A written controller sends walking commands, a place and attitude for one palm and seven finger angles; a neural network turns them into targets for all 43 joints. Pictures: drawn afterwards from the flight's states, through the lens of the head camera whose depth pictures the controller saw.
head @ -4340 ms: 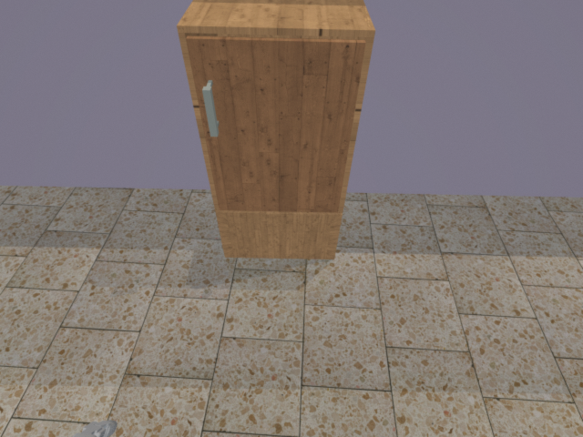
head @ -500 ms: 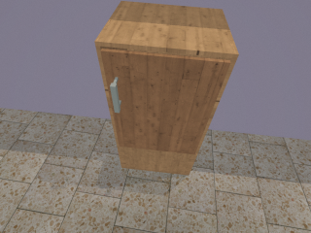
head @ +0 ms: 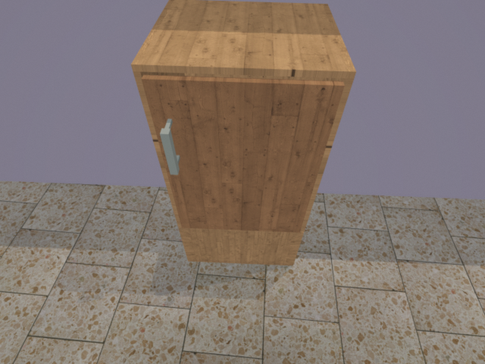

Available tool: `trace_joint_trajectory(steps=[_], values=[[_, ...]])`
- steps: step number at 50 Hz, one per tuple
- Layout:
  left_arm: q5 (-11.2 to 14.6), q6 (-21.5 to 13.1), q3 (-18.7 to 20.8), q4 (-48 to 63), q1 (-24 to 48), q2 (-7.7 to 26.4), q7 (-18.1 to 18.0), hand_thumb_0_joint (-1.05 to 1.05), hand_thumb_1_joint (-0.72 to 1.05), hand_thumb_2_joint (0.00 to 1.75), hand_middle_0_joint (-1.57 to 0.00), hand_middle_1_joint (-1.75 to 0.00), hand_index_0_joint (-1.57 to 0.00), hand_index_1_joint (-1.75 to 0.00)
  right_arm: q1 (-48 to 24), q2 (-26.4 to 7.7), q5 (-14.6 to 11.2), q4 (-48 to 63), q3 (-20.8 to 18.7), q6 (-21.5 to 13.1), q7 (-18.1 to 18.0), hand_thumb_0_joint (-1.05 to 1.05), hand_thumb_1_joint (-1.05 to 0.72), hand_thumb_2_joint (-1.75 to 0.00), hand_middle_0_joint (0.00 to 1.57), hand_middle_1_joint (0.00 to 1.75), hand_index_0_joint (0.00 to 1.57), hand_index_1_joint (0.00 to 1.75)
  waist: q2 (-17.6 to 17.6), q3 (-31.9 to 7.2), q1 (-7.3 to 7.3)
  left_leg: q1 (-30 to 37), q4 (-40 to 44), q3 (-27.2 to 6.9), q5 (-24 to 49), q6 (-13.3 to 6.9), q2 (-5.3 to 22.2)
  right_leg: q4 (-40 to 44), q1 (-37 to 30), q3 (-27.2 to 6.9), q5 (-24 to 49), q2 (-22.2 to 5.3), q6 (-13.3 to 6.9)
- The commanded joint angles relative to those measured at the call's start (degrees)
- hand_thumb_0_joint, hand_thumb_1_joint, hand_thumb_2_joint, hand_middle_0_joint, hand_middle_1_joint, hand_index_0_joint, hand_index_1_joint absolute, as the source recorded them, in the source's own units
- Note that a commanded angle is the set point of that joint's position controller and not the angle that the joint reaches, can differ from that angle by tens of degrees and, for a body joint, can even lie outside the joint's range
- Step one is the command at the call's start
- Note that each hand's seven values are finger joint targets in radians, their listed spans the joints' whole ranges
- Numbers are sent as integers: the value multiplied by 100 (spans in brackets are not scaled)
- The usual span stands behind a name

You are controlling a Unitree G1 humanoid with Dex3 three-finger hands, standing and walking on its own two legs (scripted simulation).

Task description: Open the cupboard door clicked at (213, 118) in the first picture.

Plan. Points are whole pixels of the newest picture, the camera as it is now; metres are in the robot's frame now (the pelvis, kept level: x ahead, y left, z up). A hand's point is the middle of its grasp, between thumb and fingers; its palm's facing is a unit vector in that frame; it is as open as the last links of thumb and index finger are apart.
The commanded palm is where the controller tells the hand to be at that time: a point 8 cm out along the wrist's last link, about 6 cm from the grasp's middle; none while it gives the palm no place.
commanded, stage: look again from close up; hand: left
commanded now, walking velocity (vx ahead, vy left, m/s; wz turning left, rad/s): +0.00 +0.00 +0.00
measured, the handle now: (172, 147) +0.60 +0.21 -0.02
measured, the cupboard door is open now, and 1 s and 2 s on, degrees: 0 0 0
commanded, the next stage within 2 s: shuffle to correct the standing spot in 0.30 s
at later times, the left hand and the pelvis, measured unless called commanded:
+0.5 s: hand out of the picture -0.03 +0.14 -0.18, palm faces +0.04 -0.99 -0.16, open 7.3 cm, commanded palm none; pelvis -0.02 -0.02 +0.00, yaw +0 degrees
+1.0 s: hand out of the picture +0.01 +0.17 -0.18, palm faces +0.14 -0.97 -0.18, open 7.3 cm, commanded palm none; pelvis +0.05 +0.01 +0.00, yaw +3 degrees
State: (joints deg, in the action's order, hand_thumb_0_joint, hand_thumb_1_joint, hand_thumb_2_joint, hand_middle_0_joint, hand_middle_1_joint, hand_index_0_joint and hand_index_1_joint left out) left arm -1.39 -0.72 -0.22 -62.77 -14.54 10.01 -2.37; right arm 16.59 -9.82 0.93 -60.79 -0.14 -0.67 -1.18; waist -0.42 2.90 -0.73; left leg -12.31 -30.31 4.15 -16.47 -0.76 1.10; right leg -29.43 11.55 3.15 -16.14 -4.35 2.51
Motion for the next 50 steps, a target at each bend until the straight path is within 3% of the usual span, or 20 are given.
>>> trace_joint_trajectory(steps=[1, 7, 13, 20, 25, 26, 29, 32, 35, 36, 38, 40, 41, 42, 43, 45, 47, 48, 49, 50], values=[[32, -7, 96, 323, -284, 555, 4, 0, 90, 90, -20, -30, -20, -30, 102, -573, -19, 425, -110, -81, -29, 0, -90, -90, 20, 30, 20, 30, 88, 29, 69, -350, 643, -599, 928, -100, 503, 337, 80, -195, 462, -203, -361], [42, 16, 98, 397, -371, 580, 30, 0, 90, 90, -20, -30, -20, -30, 237, -516, -5, 381, -112, -27, 10, 0, -90, -90, 20, 30, 20, 30, 104, 382, 51, -618, 903, -603, -208, -73, 385, 561, 318, -288, -184, -171, -370], [35, -13, 125, 446, -469, 559, 38, 0, 90, 90, -20, -30, -20, -30, 346, -401, -9, 282, -109, -32, 14, 0, -90, -90, 20, 30, 20, 30, 297, 196, 44, -391, 818, -481, -41, -51, 351, 747, 361, -350, -266, -218, -373], [47, -29, 130, 391, -589, 492, 51, 0, 90, 90, -20, -30, -20, -30, 352, -357, -17, 169, -84, -41, 7, 0, -90, -90, 20, 30, 20, 30, 52, 230, 64, -384, 825, -441, 55, -12, 347, 841, 394, -394, -213, -225, -383], [-5, 10, 236, 370, -782, 609, 86, 0, 90, 90, -20, -30, -20, -30, 426, -339, 35, 145, -120, 45, 57, 0, -90, -90, 20, 30, 20, 30, 324, 459, 130, -757, 422, -220, -1123, -34, 96, 1145, 589, -707, -2036, -377, -542], [-5, 17, 273, 369, -825, 651, 88, 0, 90, 90, -20, -30, -20, -30, 446, -295, 45, 161, -127, 62, 71, 0, -90, -90, 20, 30, 20, 30, 593, 523, 134, -833, 197, -109, -1082, -28, 21, 1300, 665, -852, -2338, -494, -602], [0, 25, 348, 420, -809, 701, 90, 0, 90, 90, -20, -30, -20, -30, 613, -205, 52, 157, -135, 51, 83, 0, -90, -90, 20, 30, 20, 30, 566, 644, 42, -636, -138, 22, -812, -57, -33, 1431, 1054, -1004, -2570, -683, -744], [3, 1, 350, 468, -737, 534, 135, 0, 90, 90, -20, -30, -20, -30, 893, -259, 46, 86, -136, -41, 71, 0, -90, -90, 20, 30, 20, 30, -63, 573, -19, -401, 504, -318, -930, -151, 134, 706, 1072, -508, -1939, -317, -676], [-45, -22, 287, 580, -688, 133, 169, 0, 90, 90, -20, -30, -20, -30, 1076, -626, 45, 68, -223, -85, 25, 0, -90, -90, 20, 30, 20, 30, -1233, 777, -22, -671, 1713, -1603, -2100, -546, 950, -677, 1159, 374, -1141, 299, -494], [-62, -58, 258, 595, -650, 47, 189, 0, 90, 90, -20, -30, -20, -30, 1034, -653, 32, 103, -229, -112, 6, 0, -90, -90, 20, 30, 20, 30, -1231, 788, 11, -595, 1812, -1843, -1925, -712, 1117, -913, 1218, 396, -913, 337, -505], [-50, -125, 240, 535, -791, -31, 226, 0, 90, 90, -20, -30, -20, -30, 884, -561, 18, 127, -192, -161, -4, 0, -90, -90, 20, 30, 20, 30, -876, 584, 160, -524, 1478, -1599, -959, -773, 1046, -634, 863, 322, -622, 287, -534], [-9, -215, 300, 333, -1285, 77, 204, 0, 90, 90, -20, -30, -20, -30, 614, -423, -10, 220, -149, -211, -3, 0, -90, -90, 20, 30, 20, 30, -87, 92, 412, -976, 500, -817, 82, -533, 599, 127, -396, -144, -87, -9, -613], [-4, -262, 368, 197, -1662, 335, 162, 0, 90, 90, -20, -30, -20, -30, 412, -252, -33, 320, -111, -251, 13, 0, -90, -90, 20, 30, 20, 30, 690, -34, 551, -1692, -393, -204, 96, -297, 114, 573, -1191, -1058, 412, -672, -847], [13, -297, 467, 73, -2056, 752, 124, 0, 90, 90, -20, -30, -20, -30, 297, -86, -17, 459, -96, -276, 52, 0, -90, -90, 20, 30, 20, 30, 1344, -170, 613, -2481, -1323, 300, -901, -98, -182, 1086, -1880, -2131, 1158, -1682, -1285], [4, -321, 514, -10, -2304, 869, 80, 0, 90, 90, -20, -30, -20, -30, -35, -184, 19, 594, -130, -259, 56, 0, -90, -90, 20, 30, 20, 30, 1421, -97, 778, -2877, -2130, 80, -1665, -50, -36, 1171, -2017, -2563, 1954, -2110, -1646], [-55, -282, 453, 49, -1915, 547, -9, 0, 90, 90, -20, -30, -20, -30, -209, -119, 6, 610, -148, -221, 66, 0, -90, -90, 20, 30, 20, 30, 1145, 261, 557, -2910, -2442, -270, -1451, -42, 247, 952, -1598, -1777, 3130, -1893, -1640], [-91, -180, 380, 286, -1104, 467, -31, 0, 90, 90, -20, -30, -20, -30, 68, 76, -68, 500, -115, -184, 93, 0, -90, -90, 20, 30, 20, 30, 1174, 166, 142, -1538, -881, -216, -924, -21, 227, 501, -624, -724, 3255, -1321, -1166], [-58, -139, 359, 383, -800, 372, -39, 0, 90, 90, -20, -30, -20, -30, 477, 172, -67, 262, -100, -172, 85, 0, -90, -90, 20, 30, 20, 30, 965, 182, -72, -453, -14, 80, 288, 50, 35, 237, 59, -235, 2848, -889, -862], [2, -90, 324, 363, -794, 285, -45, 0, 90, 90, -20, -30, -20, -30, 990, 85, -50, 53, -88, -195, 48, 0, -90, -90, 20, 30, 20, 30, 456, -66, -204, 414, 441, -5, 1502, 75, 45, -319, 444, -47, 2077, -517, -603], [83, -38, 277, 380, -1017, 155, -36, 0, 90, 90, -20, -30, -20, -30, 1168, -329, -10, -6, -152, -240, -32, 0, -90, -90, 20, 30, 20, 30, -620, -323, -127, 873, 556, -874, 3075, -185, 835, -765, 863, 97, 631, -93, -264]])
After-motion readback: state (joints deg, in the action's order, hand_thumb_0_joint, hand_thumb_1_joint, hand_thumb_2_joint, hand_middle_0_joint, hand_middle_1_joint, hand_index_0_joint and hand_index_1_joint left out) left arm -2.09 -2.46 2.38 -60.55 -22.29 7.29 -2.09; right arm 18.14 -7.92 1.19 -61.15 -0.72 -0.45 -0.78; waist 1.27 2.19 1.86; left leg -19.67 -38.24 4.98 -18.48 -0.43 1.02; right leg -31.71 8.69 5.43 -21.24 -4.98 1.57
